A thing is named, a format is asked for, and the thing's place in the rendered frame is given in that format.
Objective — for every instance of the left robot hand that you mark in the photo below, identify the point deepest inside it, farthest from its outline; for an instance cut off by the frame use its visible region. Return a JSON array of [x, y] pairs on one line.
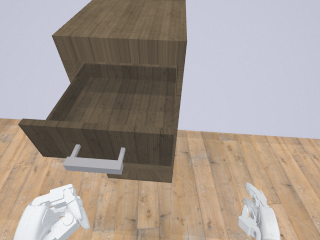
[[38, 218]]

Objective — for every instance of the cabinet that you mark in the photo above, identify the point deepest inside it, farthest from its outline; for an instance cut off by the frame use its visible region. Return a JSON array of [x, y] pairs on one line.
[[150, 33]]

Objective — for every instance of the handle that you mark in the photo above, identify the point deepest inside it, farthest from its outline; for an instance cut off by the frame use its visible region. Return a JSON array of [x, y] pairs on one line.
[[93, 165]]

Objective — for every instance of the drawer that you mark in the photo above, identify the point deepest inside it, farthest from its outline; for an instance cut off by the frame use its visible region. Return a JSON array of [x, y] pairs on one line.
[[108, 107]]

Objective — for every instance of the right robot hand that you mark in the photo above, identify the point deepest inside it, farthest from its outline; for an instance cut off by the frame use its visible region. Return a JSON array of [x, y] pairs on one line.
[[263, 223]]

